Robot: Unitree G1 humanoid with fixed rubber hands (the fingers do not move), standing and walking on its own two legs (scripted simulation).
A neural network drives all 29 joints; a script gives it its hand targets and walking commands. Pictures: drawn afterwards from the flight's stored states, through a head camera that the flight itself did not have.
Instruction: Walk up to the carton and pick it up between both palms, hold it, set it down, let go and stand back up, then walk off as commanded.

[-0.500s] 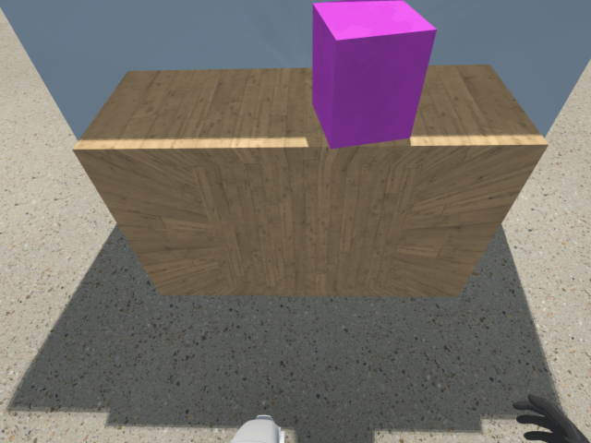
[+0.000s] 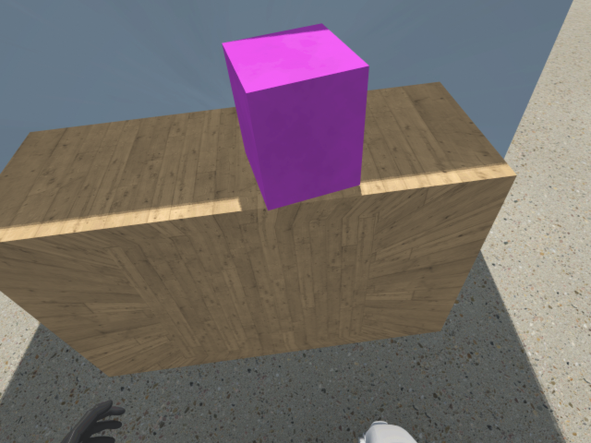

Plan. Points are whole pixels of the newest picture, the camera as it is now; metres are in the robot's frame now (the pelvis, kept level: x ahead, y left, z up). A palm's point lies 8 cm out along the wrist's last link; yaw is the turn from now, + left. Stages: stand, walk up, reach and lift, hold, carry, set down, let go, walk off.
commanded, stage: walk up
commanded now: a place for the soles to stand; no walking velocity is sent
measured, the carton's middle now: (294, 117) +0.68 -0.01 +0.09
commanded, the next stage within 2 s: none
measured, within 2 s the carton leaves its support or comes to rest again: neither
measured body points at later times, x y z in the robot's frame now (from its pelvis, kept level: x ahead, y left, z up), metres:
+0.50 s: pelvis +0.16 -0.01 +0.01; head +0.17 +0.00 +0.46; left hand +0.18 +0.32 -0.08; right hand +0.34 -0.31 -0.05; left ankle +0.25 +0.11 -0.71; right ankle +0.12 -0.13 -0.70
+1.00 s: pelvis +0.22 -0.03 +0.03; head +0.23 -0.05 +0.48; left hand +0.36 +0.29 -0.04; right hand +0.35 -0.34 -0.09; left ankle +0.25 +0.11 -0.70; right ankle +0.22 -0.16 -0.70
